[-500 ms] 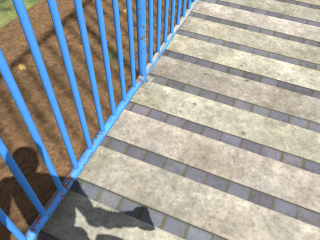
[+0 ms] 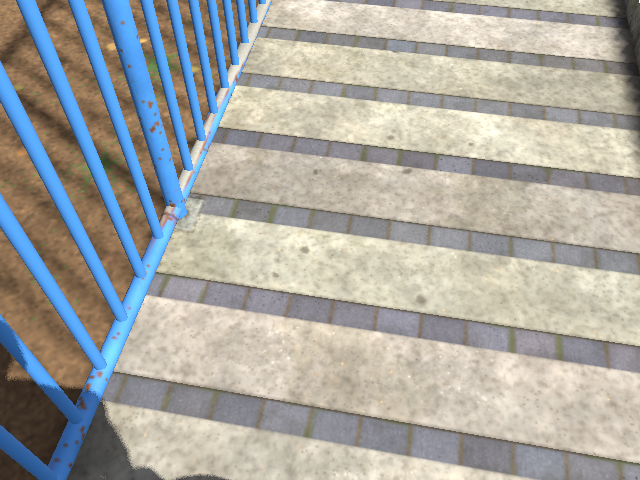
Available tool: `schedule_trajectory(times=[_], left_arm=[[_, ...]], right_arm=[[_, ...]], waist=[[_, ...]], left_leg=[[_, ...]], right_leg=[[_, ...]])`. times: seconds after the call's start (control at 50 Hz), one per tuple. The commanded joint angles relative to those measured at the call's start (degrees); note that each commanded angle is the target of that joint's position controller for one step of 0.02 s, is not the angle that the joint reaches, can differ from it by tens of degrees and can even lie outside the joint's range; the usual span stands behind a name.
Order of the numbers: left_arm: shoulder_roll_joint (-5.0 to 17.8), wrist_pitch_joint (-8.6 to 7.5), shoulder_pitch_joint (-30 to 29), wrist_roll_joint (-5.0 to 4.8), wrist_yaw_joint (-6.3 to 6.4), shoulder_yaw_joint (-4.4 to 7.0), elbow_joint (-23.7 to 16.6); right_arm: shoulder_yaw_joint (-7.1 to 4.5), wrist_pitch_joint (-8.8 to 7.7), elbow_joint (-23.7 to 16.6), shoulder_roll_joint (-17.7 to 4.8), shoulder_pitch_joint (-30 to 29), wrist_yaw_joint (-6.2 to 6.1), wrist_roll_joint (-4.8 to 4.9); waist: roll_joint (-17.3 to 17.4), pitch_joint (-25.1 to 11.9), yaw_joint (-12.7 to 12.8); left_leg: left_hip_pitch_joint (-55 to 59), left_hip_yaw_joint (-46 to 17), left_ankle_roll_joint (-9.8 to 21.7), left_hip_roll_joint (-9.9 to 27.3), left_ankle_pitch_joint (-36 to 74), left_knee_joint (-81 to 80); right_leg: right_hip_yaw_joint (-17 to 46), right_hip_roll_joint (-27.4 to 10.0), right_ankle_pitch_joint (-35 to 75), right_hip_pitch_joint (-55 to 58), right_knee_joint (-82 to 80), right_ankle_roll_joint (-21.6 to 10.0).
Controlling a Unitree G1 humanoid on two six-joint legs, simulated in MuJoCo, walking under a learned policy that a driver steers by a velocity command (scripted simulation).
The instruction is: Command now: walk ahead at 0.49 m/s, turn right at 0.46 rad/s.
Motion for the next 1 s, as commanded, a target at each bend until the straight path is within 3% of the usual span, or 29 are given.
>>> schedule_trajectory(times=[0.02,0.06,0.08,0.12,0.18,0.24,0.36,0.4,0.42,0.44,0.46,0.48,0.5,0.52,0.54,0.58,0.62,0.68,0.78,0.84,0.86,0.9,0.92,0.94,0.96,0.98,1.0], left_arm=[[8.68,0.59,11.11,-0.96,0.49,3.05,1.27],[6.9,-0.07,8.91,-0.79,0.98,2.32,1.3],[7.5,-0.71,9.13,-1.33,1.1,2.42,1.37],[8.88,-1.46,10.38,-1.54,1.11,2.81,1.72],[9.07,-0.96,13.74,-1.83,1.48,2.91,1.96],[8.95,-0.62,17.61,-1.74,1.45,3.07,2.22],[9.78,-0.12,22.08,-0.66,2.37,3.26,1.99],[10.85,-0.17,19.49,-0.5,2.8,3.53,0.9],[11.51,-0.33,17.39,-0.45,2.72,3.66,0.18],[11.78,-0.71,16.12,-0.8,2.27,3.65,-0.14],[10.4,-1.22,15.07,-1.45,1.72,3.2,-0.78],[4.94,-1.49,18.3,-2.91,1.7,1.95,-2.59],[6.7,-0.95,21.58,-1.67,1.96,2.13,-2.97],[9.01,-0.09,19.93,-0.33,2.12,2.37,-1.05],[7.84,-0.12,16.39,0.0,1.46,2.24,-1.48],[5.75,0.28,13.92,0.21,0.48,1.94,-2.71],[4.15,0.94,14.58,0.51,-0.04,1.52,-2.87],[3.46,1.17,9.57,0.93,-0.69,1.09,-5.22],[1.39,0.61,-1.66,0.65,-1.85,-0.52,-9.56],[1.52,0.4,-5.26,0.36,-1.72,-0.79,-11.01],[2.25,0.52,-5.29,0.63,-1.32,-0.8,-10.72],[2.93,0.33,-3.84,0.81,-0.6,-0.49,-10.57],[3.58,-0.02,0.2,0.94,-0.16,-0.04,-8.98],[4.45,-0.75,7.17,1.76,0.23,0.43,-6.76],[7.97,-1.21,16.03,3.09,0.99,1.76,-4.06],[14.95,-1.18,20.42,3.24,1.59,3.24,-3.51],[13.46,-0.25,19.9,0.18,1.71,3.33,-3.31]], right_arm=[[-1.47,-2.5,-7.83,-8.16,-3.47,0.59,0.47],[-1.25,-0.53,-8.46,-6.92,-3.39,0.48,-1.01],[-1.3,0.68,-8.71,-6.78,-2.74,0.53,-1.66],[-1.11,2.12,-9.69,-5.86,-3.74,0.75,-1.83],[-0.93,2.48,-12.95,-5.65,-12.02,0.88,-1.72],[-0.72,2.37,-15.14,-5.77,-18.14,1.26,-1.25],[-0.1,1.39,-19.16,-6.78,-26.03,1.62,-0.5],[-0.4,0.87,-18.86,-8.16,-22.44,1.44,-0.3],[-0.86,0.57,-17.58,-9.33,-17.74,1.04,-0.18],[-1.56,0.01,-15.52,-10.84,-10.52,0.4,-0.25],[-2.22,-0.87,-14.04,-13.91,-2.94,-0.64,-0.92],[-3.6,-0.64,-14.56,-19.28,2.6,-1.64,-2.25],[-4.09,0.83,-14.16,-19.06,-0.06,-1.53,-1.42],[-3.11,1.4,-15.58,-13.17,-4.21,-1.19,-1.35],[-2.34,1.28,-15.78,-9.43,-6.87,-0.76,-0.68],[-1.61,0.67,-14.45,-7.44,-6.8,-0.58,-0.68],[-1.83,-0.52,-12.9,-7.68,-4.31,0.1,-0.23],[-2.14,-2.04,-11.03,-7.98,-1.59,0.92,0.24],[-2.28,-1.75,-9.09,-7.76,0.66,1.53,0.75],[-2.76,-1.48,-7.56,-9.3,3.89,1.59,0.78],[-3.1,-1.01,-6.82,-10.84,4.78,1.57,0.5],[-3.13,-0.35,-5.84,-11.1,5.61,1.32,0.47],[-3.19,0.09,-5.46,-11.5,5.4,1.04,0.74],[-2.7,0.43,-4.55,-10.45,6.57,0.64,1.0],[-2.05,0.27,-5.75,-8.45,6.23,0.46,1.11],[-0.6,0.17,-9.16,-1.95,10.29,0.93,2.07],[-2.38,0.64,-8.38,-8.22,7.27,0.19,0.59]], waist=[[0.6,-6.01,3.42],[1.49,-3.43,-0.03],[0.38,-3.56,-1.0],[-0.94,-3.19,-1.45],[-2.57,-0.4,1.15],[-3.1,-0.95,4.02],[-4.35,-1.33,6.74],[-5.28,-1.88,4.07],[-5.6,-3.5,1.73],[-3.76,-7.08,-1.82],[-0.31,-12.38,-5.59],[9.34,-20.12,-5.96],[15.72,-22.31,-2.17],[6.37,-13.68,-0.86],[1.73,-6.93,-0.83],[4.0,-2.39,0.64],[4.92,-3.45,1.38],[4.93,-3.81,1.43],[5.46,-1.48,0.15],[5.47,-0.65,-0.58],[5.3,-0.85,-0.8],[5.02,-1.4,0.41],[5.01,-2.9,2.22],[3.27,-6.39,5.07],[0.48,-12.39,8.59],[-13.53,-19.78,6.55],[-9.0,-19.89,7.73]], left_leg=[[-29.79,-6.13,0.56,3.99,5.3,13.83],[-22.94,-6.09,-1.01,5.78,5.38,7.3],[-21.12,-5.71,-1.84,5.8,5.48,4.91],[-20.83,-4.37,-3.25,5.88,7.16,-0.2],[-26.23,-3.5,-5.21,6.33,13.86,-9.6],[-28.05,-3.58,-5.68,5.27,20.45,-17.49],[-27.72,-3.87,-4.31,1.88,19.63,-27.14],[-19.93,-4.61,-2.92,0.68,16.57,-31.81],[-12.17,-4.16,-1.94,-0.84,14.07,-33.58],[-1.86,-3.78,-0.6,-1.39,14.73,-36.96],[10.26,-10.92,1.79,5.58,10.77,-39.63],[24.91,-29.77,5.11,20.99,1.4,-42.17],[24.66,-45.74,9.29,26.58,-1.96,-46.42],[17.34,-39.53,8.85,23.86,-6.86,-46.18],[9.14,-31.51,8.15,20.49,-4.61,-48.15],[2.53,-22.0,6.81,16.15,6.57,-50.88],[2.01,-17.42,7.41,15.04,15.79,-51.28],[4.36,-12.32,8.88,15.05,25.6,-52.54],[2.29,-3.35,7.25,11.56,32.3,-54.09],[3.86,-2.92,6.83,12.91,35.63,-53.56],[5.82,-3.26,7.01,13.56,37.13,-52.71],[9.0,-2.63,6.54,14.25,47.61,-47.55],[9.89,-1.28,5.75,13.32,53.71,-41.36],[7.51,0.48,4.69,11.84,54.52,-32.07],[-2.27,2.17,3.31,9.12,41.05,-18.86],[-22.98,3.62,0.65,0.06,0.59,2.32],[-28.76,-3.58,0.98,-0.64,-6.15,9.43]], right_leg=[[31.44,-20.56,7.42,27.38,-18.24,-11.69],[24.86,-16.03,13.95,17.17,-19.84,-8.92],[23.4,-14.94,15.84,14.48,-20.63,-8.72],[21.31,-13.03,15.07,11.58,-21.82,-8.42],[21.51,-11.16,10.06,12.4,-23.94,-7.28],[22.09,-10.55,13.12,16.98,-22.39,-5.3],[25.76,-12.03,23.18,25.76,-16.2,-4.29],[27.03,-12.38,25.68,24.32,-13.4,-2.43],[26.95,-11.61,30.15,22.03,-9.94,-1.15],[25.47,-9.07,32.72,19.78,-2.07,0.22],[22.71,-5.31,26.02,14.35,9.94,1.63],[15.27,1.48,-0.49,0.43,26.04,3.91],[11.6,2.27,-22.18,-8.31,34.23,3.73],[11.57,-2.63,-17.34,-11.1,37.53,3.6],[10.76,-4.58,-13.04,-10.47,36.11,4.01],[9.98,-6.66,-9.97,-9.21,31.98,4.54],[9.94,-6.04,-8.9,-8.27,30.37,5.08],[10.47,-6.02,-5.15,-12.12,26.36,5.66],[4.04,-7.37,6.05,-8.84,9.97,6.15],[1.3,-7.33,6.07,-4.43,3.56,5.06],[0.12,-7.14,5.11,-3.93,2.6,4.18],[-0.95,-5.48,0.57,-0.55,0.09,2.39],[-1.98,-3.72,-1.01,4.06,-2.48,1.71],[-1.76,-2.53,0.53,13.97,-6.71,0.77],[6.79,-10.12,-3.19,28.11,-7.26,-1.4],[35.05,-28.89,-6.31,45.23,-11.7,-8.7],[42.99,-29.67,-5.05,42.14,-17.17,-9.98]])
